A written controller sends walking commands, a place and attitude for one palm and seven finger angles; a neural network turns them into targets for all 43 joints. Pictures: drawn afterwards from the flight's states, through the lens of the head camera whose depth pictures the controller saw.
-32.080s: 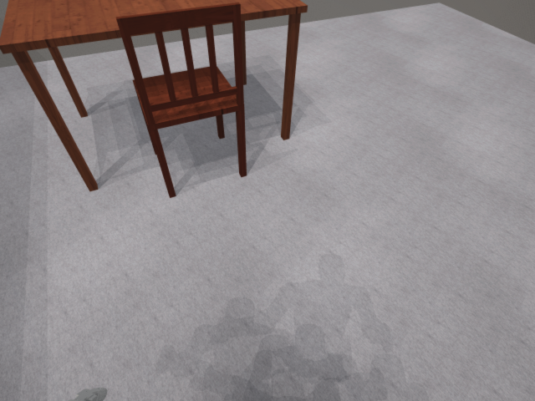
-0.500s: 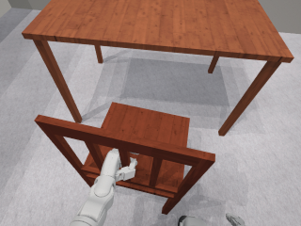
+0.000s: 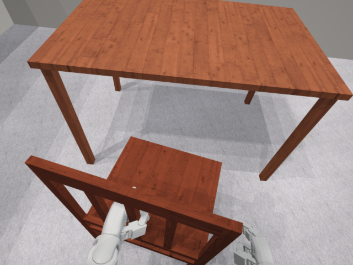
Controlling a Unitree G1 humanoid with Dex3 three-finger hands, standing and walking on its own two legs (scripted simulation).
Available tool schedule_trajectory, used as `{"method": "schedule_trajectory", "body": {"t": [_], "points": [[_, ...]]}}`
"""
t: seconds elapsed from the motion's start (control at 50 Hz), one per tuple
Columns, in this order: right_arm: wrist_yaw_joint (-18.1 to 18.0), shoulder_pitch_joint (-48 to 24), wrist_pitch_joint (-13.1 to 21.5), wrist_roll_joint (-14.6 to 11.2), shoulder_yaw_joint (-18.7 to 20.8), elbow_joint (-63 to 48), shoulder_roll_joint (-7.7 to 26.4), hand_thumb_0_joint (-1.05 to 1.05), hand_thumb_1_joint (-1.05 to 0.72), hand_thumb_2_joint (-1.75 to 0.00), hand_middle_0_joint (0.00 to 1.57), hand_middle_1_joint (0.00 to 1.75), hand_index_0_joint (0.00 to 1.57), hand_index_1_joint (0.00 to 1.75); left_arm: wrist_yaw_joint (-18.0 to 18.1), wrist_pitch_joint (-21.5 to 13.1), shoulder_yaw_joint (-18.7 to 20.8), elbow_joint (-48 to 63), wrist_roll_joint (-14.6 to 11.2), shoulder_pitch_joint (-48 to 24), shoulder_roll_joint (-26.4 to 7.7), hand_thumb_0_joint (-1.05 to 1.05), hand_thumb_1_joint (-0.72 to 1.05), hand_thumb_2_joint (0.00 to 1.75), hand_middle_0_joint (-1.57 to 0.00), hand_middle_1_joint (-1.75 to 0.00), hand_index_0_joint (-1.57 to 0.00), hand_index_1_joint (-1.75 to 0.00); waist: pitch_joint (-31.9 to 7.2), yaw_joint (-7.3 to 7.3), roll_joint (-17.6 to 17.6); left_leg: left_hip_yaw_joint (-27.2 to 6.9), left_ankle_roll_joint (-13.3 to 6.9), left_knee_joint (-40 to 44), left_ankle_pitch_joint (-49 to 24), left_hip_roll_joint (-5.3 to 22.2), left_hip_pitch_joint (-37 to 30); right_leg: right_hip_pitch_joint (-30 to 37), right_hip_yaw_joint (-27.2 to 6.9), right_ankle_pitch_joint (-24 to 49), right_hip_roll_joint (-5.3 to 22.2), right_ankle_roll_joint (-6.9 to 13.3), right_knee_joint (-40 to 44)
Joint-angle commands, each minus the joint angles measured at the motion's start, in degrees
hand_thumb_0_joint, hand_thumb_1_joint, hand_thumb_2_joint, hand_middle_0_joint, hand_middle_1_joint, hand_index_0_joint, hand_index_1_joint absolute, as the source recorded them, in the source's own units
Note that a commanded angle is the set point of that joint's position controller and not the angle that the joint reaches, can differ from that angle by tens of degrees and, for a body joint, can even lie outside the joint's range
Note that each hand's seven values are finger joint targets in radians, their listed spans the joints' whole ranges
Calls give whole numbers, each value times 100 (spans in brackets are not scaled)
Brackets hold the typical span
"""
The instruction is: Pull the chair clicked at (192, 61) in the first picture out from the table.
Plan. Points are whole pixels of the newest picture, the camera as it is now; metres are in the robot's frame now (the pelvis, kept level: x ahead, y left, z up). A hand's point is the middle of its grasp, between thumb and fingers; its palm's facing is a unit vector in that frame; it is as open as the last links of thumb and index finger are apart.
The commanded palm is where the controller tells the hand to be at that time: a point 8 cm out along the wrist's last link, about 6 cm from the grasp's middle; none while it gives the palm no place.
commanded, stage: stop walking, hand still on the chair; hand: left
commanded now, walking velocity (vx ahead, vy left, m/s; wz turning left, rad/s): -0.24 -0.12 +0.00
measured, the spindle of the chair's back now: (135, 221) +0.23 +0.12 -0.09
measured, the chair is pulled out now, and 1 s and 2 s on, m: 0.32 0.16 0.17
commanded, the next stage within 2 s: open the thumb and straighten the fingers in 0.88 s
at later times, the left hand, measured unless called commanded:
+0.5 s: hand (126, 164) +0.36 +0.16 -0.04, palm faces -0.05 -0.99 -0.14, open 5.5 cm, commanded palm +0.34 +0.22 -0.04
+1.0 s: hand (121, 160) +0.37 +0.18 -0.03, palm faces +0.06 -0.99 -0.16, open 5.6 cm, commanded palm +0.34 +0.24 -0.04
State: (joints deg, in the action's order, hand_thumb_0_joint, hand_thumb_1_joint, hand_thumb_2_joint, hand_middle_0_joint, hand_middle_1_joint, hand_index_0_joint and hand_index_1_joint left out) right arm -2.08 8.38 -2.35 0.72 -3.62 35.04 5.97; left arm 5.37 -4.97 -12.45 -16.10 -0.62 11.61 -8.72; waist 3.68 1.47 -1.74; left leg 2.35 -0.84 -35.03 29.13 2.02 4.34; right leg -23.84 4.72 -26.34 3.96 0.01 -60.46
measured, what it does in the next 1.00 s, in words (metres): steps on the spot: right foot, then left foot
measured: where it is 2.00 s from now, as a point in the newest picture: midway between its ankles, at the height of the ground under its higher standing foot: outside the picture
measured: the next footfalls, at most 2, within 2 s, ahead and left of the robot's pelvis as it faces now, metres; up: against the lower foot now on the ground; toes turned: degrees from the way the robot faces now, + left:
right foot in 0.06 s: +0.04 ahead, -0.11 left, +0.00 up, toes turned -10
left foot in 0.38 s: +0.11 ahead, +0.15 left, +0.00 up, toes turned -3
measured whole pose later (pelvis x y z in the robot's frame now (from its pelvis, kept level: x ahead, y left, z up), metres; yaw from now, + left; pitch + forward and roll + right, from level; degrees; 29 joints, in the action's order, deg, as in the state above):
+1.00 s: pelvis +0.08 +0.04 +0.01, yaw -5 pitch -2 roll +0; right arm -5.4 10.1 -2.4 -1.7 -0.5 36.4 13.9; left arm 7.1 1.2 2.6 -28.8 -3.4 -1.6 -9.4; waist 4.8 -1.5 -0.5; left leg 2.6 -0.7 -30.1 17.8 0.9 9.8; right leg -17.8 2.5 -16.5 5.0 -0.1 -37.3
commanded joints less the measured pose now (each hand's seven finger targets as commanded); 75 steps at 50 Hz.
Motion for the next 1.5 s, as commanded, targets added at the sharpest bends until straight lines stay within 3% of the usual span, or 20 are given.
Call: {"method": "schedule_trajectory", "body": {"t": [0.0, 0.02, 0.06, 0.14, 0.28, 0.3, 0.34, 0.36, 0.4, 0.46, 0.6, 0.64, 0.68, 0.78, 0.9, 0.94, 1.0, 1.06, 1.2, 1.48], "points": [[-62, 58, 196, -63, 291, -662, 1215, 0, -90, -90, 20, 30, 20, 30, 131, -207, 629, 1439, 85, -509, -181, 0, 90, 90, -50, -145, -50, -145, -934, -155, 1009, -494, 69, -942, -7820, 742, -1226, 719, 668, 2150, -215, 330, 4095], [-55, 100, 236, -146, 310, -656, 1184, 0, -90, -90, 20, 30, 20, 30, 133, -195, 807, 1552, 62, -409, -379, 0, 90, 90, -50, -145, -50, -145, -1483, -5, 351, -314, 172, -2262, -6966, 477, 84, 2780, 393, 4784, 24, 594, 4223], [-99, -83, 620, -189, 112, -965, 899, 0, -90, -90, 20, 30, 20, 30, 243, -346, 1180, 2041, -207, -561, -681, 0, 90, 90, -50, -145, -50, -145, -2016, 142, -1400, -637, 252, -5157, 56, -370, 2828, 4155, -1727, 8632, 2150, 1894, 3336], [-312, -195, 526, -173, 116, -886, 1021, 0, -90, -90, 20, 30, 20, 30, 358, -240, 1139, 1367, -66, -682, -559, 0, 90, 90, -50, -145, -50, -145, -934, 70, -203, -661, 119, -6012, 782, -94, 3996, 2947, -1196, 7161, 2073, 1585, 3516], [-269, -314, 123, -231, 130, -872, 958, 0, -90, -90, 20, 30, 20, 30, 210, -335, 1228, 1325, -169, -1295, -375, 0, 90, 90, -50, -145, -50, -145, -2105, -146, -712, 389, -67, 4, -1021, -282, 1883, 3514, 105, 8376, 939, 676, 1990], [-283, -421, 88, -254, 206, -868, 1066, 0, -90, -90, 20, 30, 20, 30, 186, -294, 1323, 1503, -212, -1527, -612, 0, 90, 90, -50, -145, -50, -145, -2210, -254, -133, 408, -48, 1249, -2822, -270, 597, 2884, 168, 7338, 754, 419, 1322], [-236, -446, 103, -198, 518, -1031, 1328, 0, -90, -90, 20, 30, 20, 30, 221, -437, 1120, 2448, -303, -2336, -504, 0, 90, 90, -50, -145, -50, -145, -2253, -219, 1748, -1835, -908, 908, -7533, 1675, -1492, 114, -217, 622, -84, 50, -983], [-186, -419, 160, -190, 583, -911, 1380, 0, -90, -90, 20, 30, 20, 30, 285, -434, 1078, 2399, -208, -2213, -393, 0, 90, 90, -50, -145, -50, -145, -2118, -322, 1659, -2139, -1342, 826, -7891, 2032, -1353, -419, -762, -475, -401, 15, -2524], [-180, -401, 177, -188, 655, -919, 1659, 0, -90, -90, 20, 30, 20, 30, 320, -191, 734, 1077, -143, -1508, 14, 0, 90, 90, -50, -145, -50, -145, -1137, -436, 674, -2485, -1500, 1194, -7004, 2073, -890, -1960, -905, -628, -600, -51, -3909], [-388, -656, -118, -54, 440, -655, 1337, 0, -90, -90, 20, 30, 20, 30, 282, 120, 1291, 1730, -80, -1884, -817, 0, 90, 90, -50, -145, -50, -145, -768, -93, 1543, -1798, -1333, 985, -5015, 1989, -355, -2673, -1000, -361, 137, -15, -3626], [-369, 24, 152, -296, 368, -679, 1160, 0, -90, -90, 20, 30, 20, 30, 228, 221, 1635, 1788, -115, -2188, -994, 0, 90, 90, -50, -145, -50, -145, -1907, -131, 1602, -567, -345, -19, -5383, 1336, -751, 705, 89, 2020, -30, 94, 2918], [-295, 124, 356, -340, 327, -635, 1045, 0, -90, -90, 20, 30, 20, 30, 193, 127, 1783, 1814, -56, -2243, -1162, 0, 90, 90, -50, -145, -50, -145, -2265, -220, 546, -299, 24, -1219, -4276, 915, -249, 2132, -71, 4565, 305, 204, 3871], [-304, 61, 511, -347, 236, -626, 960, 0, -90, -90, 20, 30, 20, 30, 222, 199, 2050, 1310, -162, -1949, -1364, 0, 90, 90, -50, -145, -50, -145, -2268, -281, -1080, -344, 353, -1905, -557, 172, 902, 2233, -1173, 6948, 1693, 898, 3429], [-350, -132, 233, -350, 282, -487, 1219, 0, -90, -90, 20, 30, 20, 30, 220, 312, 2196, 732, -215, -1923, -1278, 0, 90, 90, -50, -145, -50, -145, -1682, -201, -1367, -406, 203, -817, -601, 219, 1118, 1923, -945, 5100, 1488, 779, 3589], [-396, -382, 161, -235, 405, -564, 1243, 0, -90, -90, 20, 30, 20, 30, 232, 239, 1772, 397, -184, -2366, -876, 0, 90, 90, -50, -145, -50, -145, -1231, -196, 2290, -1221, -581, 1789, -4061, 1176, 383, 1002, -232, 1181, 87, 23, 1680], [-314, -153, 195, -210, 462, -443, 1265, 0, -90, -90, 20, 30, 20, 30, 296, 251, 1771, -157, -89, -2236, -817, 0, 90, 90, -50, -145, -50, -145, -833, -137, 1855, -1062, -746, 1554, -3946, 1171, 759, 1004, -286, 379, 42, 74, 1927], [67, 420, 310, -498, 773, -480, 1787, 0, -90, -90, 20, 30, 20, 30, 192, 587, 1693, -758, -264, -1551, -654, 0, 66, 78, -50, -145, -50, -145, -1100, -461, -662, -327, 60, 214, -2520, 243, 1704, 907, -395, 3155, -38, 242, 2997], [185, 260, 468, -376, 716, -631, 1722, 0, -90, -90, 20, 30, 20, 30, 233, 285, 2124, 176, -124, -2479, -1280, 0, 30, 61, -50, -145, -50, -145, -1386, -380, 807, -370, 128, 243, -1863, 78, 1907, 460, -208, 2038, -72, 279, 2652], [69, 222, 508, -365, 691, -866, 1817, 0, -90, -90, 20, 30, 20, 30, 98, 422, 2259, 540, -349, -2585, -1332, 0, -55, 20, -45, -130, -45, -130, -2134, -311, 657, -300, 56, -362, -1297, -17, 2375, -134, -152, 1281, -166, 171, 2108], [-248, 453, 778, -379, 633, -835, 1867, 0, -90, -90, 20, 30, 20, 30, -170, 707, 2501, 101, -558, -3011, -1588, 0, -55, 20, -10, -29, -10, -29, -2192, -365, 19, -244, -35, -608, -577, -185, 2964, -277, -355, 290, -170, 24, 2242]]}}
